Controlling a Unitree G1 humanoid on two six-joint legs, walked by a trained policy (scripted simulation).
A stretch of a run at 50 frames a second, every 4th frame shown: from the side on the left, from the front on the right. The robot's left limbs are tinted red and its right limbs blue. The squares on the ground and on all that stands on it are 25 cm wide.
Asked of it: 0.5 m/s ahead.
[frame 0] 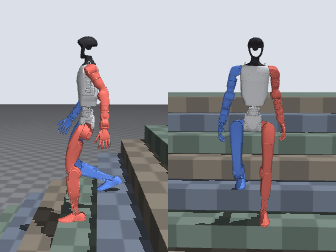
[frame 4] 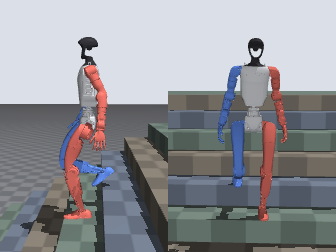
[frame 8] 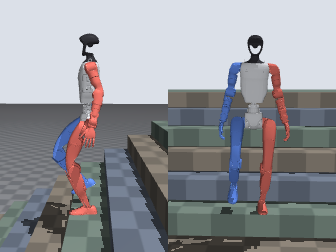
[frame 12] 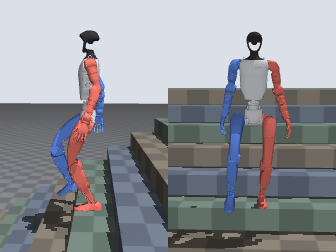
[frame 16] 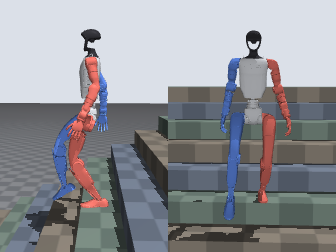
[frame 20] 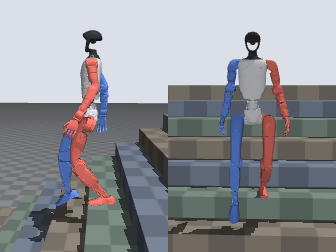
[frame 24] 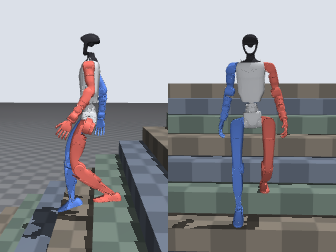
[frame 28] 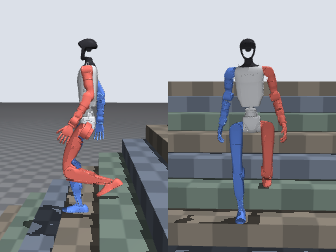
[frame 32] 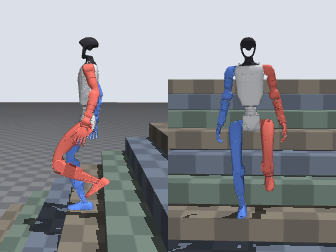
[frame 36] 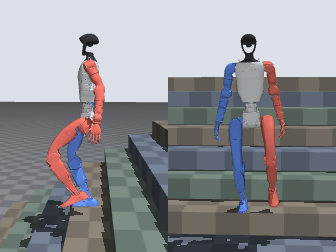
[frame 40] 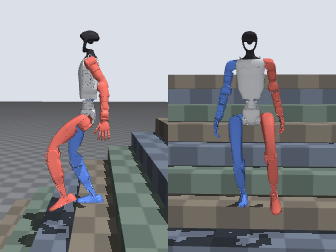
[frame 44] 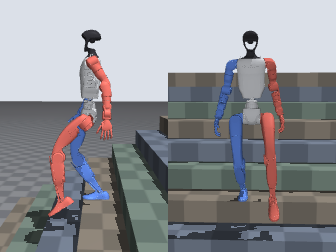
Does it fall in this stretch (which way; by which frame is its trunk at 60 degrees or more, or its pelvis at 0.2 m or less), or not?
no
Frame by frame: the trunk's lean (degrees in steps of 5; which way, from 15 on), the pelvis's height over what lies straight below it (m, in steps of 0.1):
0: 0, 0.8
4: 0, 0.8
8: 0, 0.8
12: 0, 0.7
16: 0, 0.7
20: 0, 0.7
24: 0, 0.8
28: 5, 0.8
32: 5, 0.8
36: 5, 0.8
40: 0, 0.7
44: 5, 0.7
